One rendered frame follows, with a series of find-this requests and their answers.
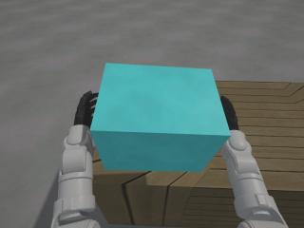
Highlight robot right forearm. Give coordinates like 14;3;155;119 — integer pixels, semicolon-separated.
220;130;289;228

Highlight robot left forearm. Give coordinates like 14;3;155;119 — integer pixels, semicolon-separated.
50;124;96;228

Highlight pedestal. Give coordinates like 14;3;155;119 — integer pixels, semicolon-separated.
92;80;304;228

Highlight robot left hand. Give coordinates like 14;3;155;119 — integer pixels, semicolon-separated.
74;90;99;129

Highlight robot right hand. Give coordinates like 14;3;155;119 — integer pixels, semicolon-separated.
220;95;239;131

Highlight carton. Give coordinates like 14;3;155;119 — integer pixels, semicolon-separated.
89;63;231;172

